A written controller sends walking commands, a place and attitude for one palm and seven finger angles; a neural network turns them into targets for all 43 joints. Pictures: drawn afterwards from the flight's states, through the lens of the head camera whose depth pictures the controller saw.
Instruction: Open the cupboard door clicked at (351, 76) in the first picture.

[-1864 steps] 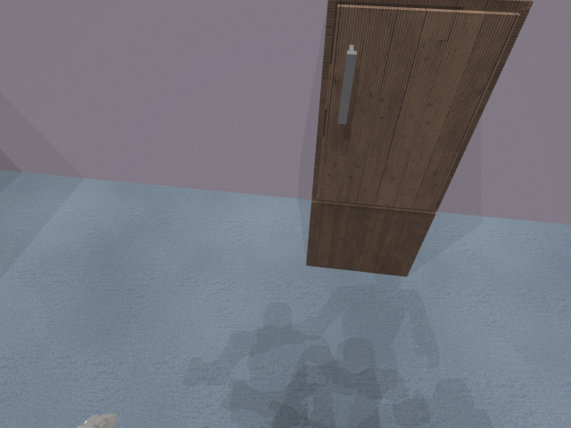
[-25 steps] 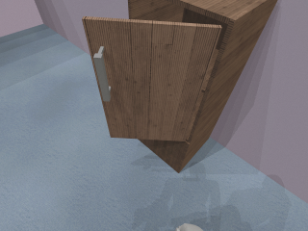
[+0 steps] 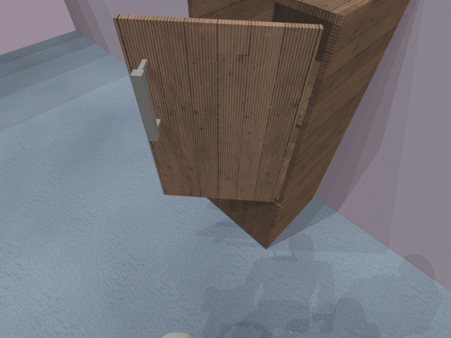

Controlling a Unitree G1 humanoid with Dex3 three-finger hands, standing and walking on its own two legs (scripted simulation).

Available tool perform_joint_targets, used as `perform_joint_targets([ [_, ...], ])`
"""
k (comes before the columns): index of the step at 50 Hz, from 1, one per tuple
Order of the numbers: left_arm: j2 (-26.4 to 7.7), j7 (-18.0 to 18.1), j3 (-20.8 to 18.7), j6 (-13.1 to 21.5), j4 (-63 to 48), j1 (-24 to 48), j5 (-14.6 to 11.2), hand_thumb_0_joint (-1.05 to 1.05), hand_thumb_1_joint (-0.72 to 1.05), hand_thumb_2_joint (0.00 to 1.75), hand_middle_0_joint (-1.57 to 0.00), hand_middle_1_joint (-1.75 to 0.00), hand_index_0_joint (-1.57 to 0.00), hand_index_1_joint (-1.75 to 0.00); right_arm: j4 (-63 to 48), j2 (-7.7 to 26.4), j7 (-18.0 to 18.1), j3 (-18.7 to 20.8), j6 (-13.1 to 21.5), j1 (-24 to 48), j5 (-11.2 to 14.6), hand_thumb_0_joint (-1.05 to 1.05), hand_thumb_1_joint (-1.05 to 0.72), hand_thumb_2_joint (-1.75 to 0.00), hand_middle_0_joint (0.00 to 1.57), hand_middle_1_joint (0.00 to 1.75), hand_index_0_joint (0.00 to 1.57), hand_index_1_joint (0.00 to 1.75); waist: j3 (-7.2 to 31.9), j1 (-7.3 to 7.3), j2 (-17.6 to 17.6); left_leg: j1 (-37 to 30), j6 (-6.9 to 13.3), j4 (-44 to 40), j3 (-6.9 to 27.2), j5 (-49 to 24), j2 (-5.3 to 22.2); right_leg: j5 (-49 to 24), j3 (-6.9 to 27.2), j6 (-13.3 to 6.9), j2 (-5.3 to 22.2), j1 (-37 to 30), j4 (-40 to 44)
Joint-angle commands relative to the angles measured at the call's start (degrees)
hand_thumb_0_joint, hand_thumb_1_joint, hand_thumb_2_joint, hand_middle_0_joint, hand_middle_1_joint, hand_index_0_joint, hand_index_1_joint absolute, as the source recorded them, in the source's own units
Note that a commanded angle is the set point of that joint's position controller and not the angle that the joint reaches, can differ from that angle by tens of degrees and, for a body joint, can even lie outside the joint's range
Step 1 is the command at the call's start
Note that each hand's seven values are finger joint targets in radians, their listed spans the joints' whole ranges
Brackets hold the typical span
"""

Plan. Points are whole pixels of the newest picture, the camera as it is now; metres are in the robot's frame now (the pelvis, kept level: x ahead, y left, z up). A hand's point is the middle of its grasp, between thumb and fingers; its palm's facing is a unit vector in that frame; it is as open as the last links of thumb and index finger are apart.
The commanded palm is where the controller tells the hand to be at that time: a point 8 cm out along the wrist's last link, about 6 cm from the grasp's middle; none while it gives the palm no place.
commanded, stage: come to a stop and stand still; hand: left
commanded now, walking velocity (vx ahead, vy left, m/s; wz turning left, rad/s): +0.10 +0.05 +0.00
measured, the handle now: (149, 102) +0.56 +0.22 +0.09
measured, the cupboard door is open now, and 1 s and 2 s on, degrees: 40 40 40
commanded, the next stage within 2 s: look again from close up in 1.14 s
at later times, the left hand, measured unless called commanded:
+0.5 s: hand out of the picture -0.03 +0.18 -0.16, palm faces +0.00 -0.98 -0.20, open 7.3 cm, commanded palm none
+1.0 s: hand out of the picture -0.05 +0.09 -0.17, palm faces +0.07 -0.99 -0.09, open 7.4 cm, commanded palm none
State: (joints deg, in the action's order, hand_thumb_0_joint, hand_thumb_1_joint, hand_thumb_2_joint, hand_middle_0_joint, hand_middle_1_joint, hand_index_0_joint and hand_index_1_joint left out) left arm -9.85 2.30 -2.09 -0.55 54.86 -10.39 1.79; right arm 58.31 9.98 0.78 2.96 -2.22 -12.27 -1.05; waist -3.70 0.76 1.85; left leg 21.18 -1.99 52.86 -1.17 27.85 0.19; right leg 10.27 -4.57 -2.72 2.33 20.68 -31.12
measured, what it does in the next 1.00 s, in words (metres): steps on the spot: left foot, then right foot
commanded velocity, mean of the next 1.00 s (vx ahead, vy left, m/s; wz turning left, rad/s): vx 0.05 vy -0.04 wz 0.00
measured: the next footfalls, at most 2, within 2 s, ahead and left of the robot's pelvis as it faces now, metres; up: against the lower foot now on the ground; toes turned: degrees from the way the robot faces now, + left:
left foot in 0.12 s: +0.01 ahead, +0.14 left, +0.00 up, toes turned +2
right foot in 0.52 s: -0.01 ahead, -0.09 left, +0.00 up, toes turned -4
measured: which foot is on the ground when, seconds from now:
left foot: up 0.00-0.10, down 0.12-0.54, up 0.56-0.82, down 0.84-1.00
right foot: down 0.00-0.12, up 0.14-0.50, down 0.52-1.00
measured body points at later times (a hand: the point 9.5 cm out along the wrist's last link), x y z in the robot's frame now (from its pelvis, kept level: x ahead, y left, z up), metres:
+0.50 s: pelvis -0.04 +0.01 +0.01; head -0.03 +0.00 +0.46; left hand -0.03 +0.24 -0.15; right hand -0.09 -0.19 -0.15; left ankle -0.03 +0.14 -0.73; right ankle -0.05 -0.09 -0.72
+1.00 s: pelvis -0.02 -0.04 +0.01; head -0.02 -0.03 +0.46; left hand -0.05 +0.14 -0.16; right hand -0.02 -0.26 -0.15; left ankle -0.02 +0.09 -0.73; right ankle -0.05 -0.09 -0.73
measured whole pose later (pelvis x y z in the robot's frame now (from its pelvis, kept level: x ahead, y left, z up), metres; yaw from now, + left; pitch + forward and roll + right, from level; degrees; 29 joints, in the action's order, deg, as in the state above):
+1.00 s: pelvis -0.02 -0.04 +0.01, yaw +0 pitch -2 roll +0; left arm -4.1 1.5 0.6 0.6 65.7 -19.4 0.2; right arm 65.6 7.2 3.4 -0.3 0.6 -15.5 -0.9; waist -1.5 1.3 1.5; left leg 10.0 -1.2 25.8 -3.6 13.9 2.4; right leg 15.7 -5.3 -5.6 -4.3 6.2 -23.2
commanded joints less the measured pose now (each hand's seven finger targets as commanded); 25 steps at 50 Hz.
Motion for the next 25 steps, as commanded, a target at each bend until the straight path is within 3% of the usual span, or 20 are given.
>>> perform_joint_targets([
  [1, -11.3, 0.3, -3.0, 0.3, -2.6, -4.3, 0.5, 0.00, 0.90, 0.90, -0.20, -0.30, -0.20, -0.30, -2.5, 0.5, -0.4, -0.2, 1.1, -5.8, 0.3, 0.00, -0.90, -0.90, 0.20, 0.30, 0.20, 0.30, 7.4, 0.66, 6.9, -4.1, 0.5, -12.2, -2.0, -1.8, -0.5, -1.3, 16.3, -8.3, 13.5, -5.0, 12.4],
  [3, -11.0, 0.0, -2.8, -0.3, -2.7, -2.7, -0.1, 0.00, 0.90, 0.90, -0.20, -0.30, -0.20, -0.30, -1.0, 0.6, -0.3, -0.6, 1.6, -10.6, 0.3, 0.00, -0.90, -0.90, 0.20, 0.30, 0.20, 0.30, 6.9, -1.79, 6.9, -14.0, 1.5, -23.7, -3.3, -9.3, -1.5, 10.2, 14.0, -4.8, 10.2, 1.5, 12.0],
  [4, -9.6, -0.2, -2.3, -0.7, -2.6, -2.2, -0.5, 0.00, 0.90, 0.90, -0.20, -0.30, -0.20, -0.30, -0.1, 1.2, -0.1, -0.7, 1.8, -12.9, 0.3, 0.00, -0.90, -0.90, 0.20, 0.30, 0.20, 0.30, 6.1, -2.69, 4.3, -18.8, 1.8, -28.9, -3.0, -10.8, -0.7, 17.1, 11.2, -2.2, 7.5, 5.4, 10.4],
  [5, -6.8, -0.4, -1.5, -1.1, -2.9, -2.4, -0.8, 0.00, 0.90, 0.90, -0.20, -0.30, -0.20, -0.30, -0.1, 3.7, 0.1, -0.4, 2.0, -13.5, -0.2, 0.00, -0.90, -0.90, 0.20, 0.30, 0.20, 0.30, 3.9, -2.90, -4.0, -17.5, 3.3, -34.7, 3.5, -5.0, 4.1, 20.7, 7.8, 0.4, 3.4, 8.6, 4.5],
  [6, -3.4, -0.8, -0.8, -1.3, -3.8, -2.5, -1.0, 0.00, 0.90, 0.90, -0.20, -0.30, -0.20, -0.30, -1.4, 7.1, 0.3, 0.2, 2.1, -12.2, -0.9, 0.00, -0.90, -0.90, 0.20, 0.30, 0.20, 0.30, -0.1, -2.74, -16.3, -10.0, 7.2, -43.3, 17.6, 5.9, 14.5, 19.2, 2.4, 2.7, -1.6, 10.5, -6.0],
  [7, -3.6, -0.9, -0.8, -1.2, -4.4, -0.8, -0.8, 0.00, 0.90, 0.90, -0.20, -0.30, -0.20, -0.30, -3.3, 9.1, 0.5, 0.1, 2.0, -9.3, -1.4, 0.00, -0.90, -0.90, 0.20, 0.30, 0.20, 0.30, -4.7, -2.58, -16.1, -0.7, 12.0, -48.1, 23.2, 10.6, 19.8, 17.2, 2.5, 2.6, -1.9, 10.1, -14.0],
  [8, -4.4, -1.1, -1.0, -1.3, -3.2, -0.2, -0.2, 0.00, 0.90, 0.90, -0.20, -0.30, -0.20, -0.30, -3.3, 8.0, 0.7, -0.3, 2.4, -6.3, -1.3, 0.00, -0.90, -0.90, 0.20, 0.30, 0.20, 0.30, -6.2, -1.82, -14.2, 3.7, 12.7, -49.7, 22.9, 12.1, 18.8, 13.6, 6.3, 2.1, -0.5, 7.8, -19.0],
  [9, -4.3, -1.6, -1.3, -1.4, -1.8, -2.9, 0.1, 0.00, 0.90, 0.90, -0.20, -0.30, -0.20, -0.30, -3.5, 7.3, 0.8, -0.6, 2.6, -3.7, -1.1, 0.00, -0.90, -0.90, 0.20, 0.30, 0.20, 0.30, -7.1, 0.31, -11.7, 4.6, 11.9, -48.7, 19.6, 10.8, 16.6, 11.2, 6.5, 2.1, -1.1, 7.6, -23.8],
  [11, -3.4, -2.4, -1.2, -0.9, 0.0, -7.1, 0.2, 0.00, 0.90, 0.90, -0.20, -0.30, -0.20, -0.30, -3.8, 6.5, 0.8, -0.9, 3.5, -3.6, -0.6, 0.00, -0.90, -0.90, 0.20, 0.30, 0.20, 0.30, -6.2, 1.28, -7.2, 2.0, 11.4, -46.9, 15.2, 5.1, 14.0, 8.5, 5.0, 2.1, -1.7, 8.9, -29.2],
  [13, -2.9, -2.5, -1.1, -0.5, 0.7, -7.5, 0.0, 0.00, 0.90, 0.90, -0.20, -0.30, -0.20, -0.30, -2.8, 6.3, 1.0, -0.8, 4.0, -6.9, -0.6, 0.00, -0.90, -0.90, 0.20, 0.30, 0.20, 0.30, -4.7, -0.13, -7.8, -4.4, 11.1, -45.6, 12.9, 0.5, 12.8, 7.2, 4.2, 2.5, -1.3, 12.0, -31.2],
  [15, -3.1, -2.5, -1.0, -0.2, 0.5, -6.3, 0.0, 0.00, 0.90, 0.90, -0.20, -0.30, -0.20, -0.30, -1.3, 5.9, 1.3, -0.7, 4.2, -10.8, -0.6, 0.00, -0.90, -0.90, 0.20, 0.30, 0.20, 0.30, -3.4, -1.81, -7.9, -9.7, 11.7, -44.5, 13.3, -3.0, 13.4, 8.0, 3.8, 2.6, -0.6, 14.2, -29.5],
  [18, -2.3, -2.4, -0.6, 0.2, -0.3, -4.0, -0.2, 0.00, 0.90, 0.90, -0.20, -0.30, -0.20, -0.30, 0.3, 5.5, 1.5, -0.6, 4.5, -14.5, -0.9, 0.00, -0.90, -0.90, 0.20, 0.30, 0.20, 0.30, -2.0, -3.37, -8.0, -13.5, 12.7, -43.3, 14.3, -10.2, 15.0, 11.3, 3.3, 2.7, 0.5, 13.1, -22.5],
  [21, -1.0, -2.2, 0.0, 0.6, 0.0, -3.0, -0.6, 0.00, 0.90, 0.90, -0.20, -0.30, -0.20, -0.30, 1.0, 5.7, 1.6, -0.5, 4.3, -14.6, -1.1, 0.00, -0.90, -0.90, 0.20, 0.30, 0.20, 0.30, 0.7, -3.94, -9.0, -13.4, 12.9, -40.3, 13.9, -18.3, 14.8, 16.7, 1.9, 2.5, -0.4, 4.9, -10.4],
  [23, 0.2, -2.0, 0.1, 1.2, 1.7, -7.2, -0.9, 0.00, 0.90, 0.90, -0.20, -0.30, -0.20, -0.30, 1.6, 6.2, 1.5, -0.5, 3.8, -13.9, -0.9, 0.00, -0.90, -0.90, 0.20, 0.30, 0.20, 0.30, 2.9, -2.10, -9.0, -10.7, 11.8, -36.9, 12.3, -19.1, 13.7, 14.0, 1.3, 2.2, -1.6, -3.2, -1.7],
  [24, 0.6, -1.9, 0.0, 1.5, 3.2, -10.1, -1.0, 0.00, 0.90, 0.90, -0.20, -0.30, -0.20, -0.30, 1.9, 6.0, 1.4, -0.5, 3.6, -13.0, -0.6, 0.00, -0.90, -0.90, 0.20, 0.30, 0.20, 0.30, 4.4, -0.42, -7.5, -8.3, 10.0, -34.2, 10.3, -16.7, 12.1, 7.7, 0.8, 2.5, -1.8, -9.0, 5.3],
  [25, -0.8, -1.4, -0.1, 1.9, 4.4, -12.0, -0.9, 0.00, 0.90, 0.90, -0.20, -0.30, -0.20, -0.30, 2.3, 4.0, 1.2, -0.8, 3.7, -13.2, 0.0, 0.00, -0.90, -0.90, 0.20, 0.30, 0.20, 0.30, 5.7, 0.27, -2.7, -3.7, 7.4, -30.9, 7.5, -12.6, 9.3, 3.1, 3.5, 2.5, 0.1, -16.6, 10.1],
])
